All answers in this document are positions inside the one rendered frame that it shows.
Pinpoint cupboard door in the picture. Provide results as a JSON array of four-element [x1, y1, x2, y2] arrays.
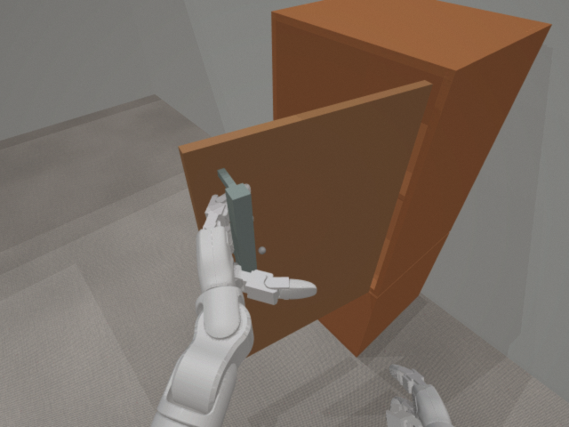
[[178, 80, 433, 357]]

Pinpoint robot right hand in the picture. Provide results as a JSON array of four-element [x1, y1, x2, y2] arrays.
[[386, 364, 452, 427]]

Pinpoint handle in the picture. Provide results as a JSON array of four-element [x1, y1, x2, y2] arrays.
[[217, 168, 257, 273]]

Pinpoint robot left forearm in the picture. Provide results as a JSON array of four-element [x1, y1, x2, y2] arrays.
[[150, 286, 254, 427]]

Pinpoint robot left hand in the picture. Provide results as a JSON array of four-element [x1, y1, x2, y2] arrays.
[[196, 184, 317, 305]]

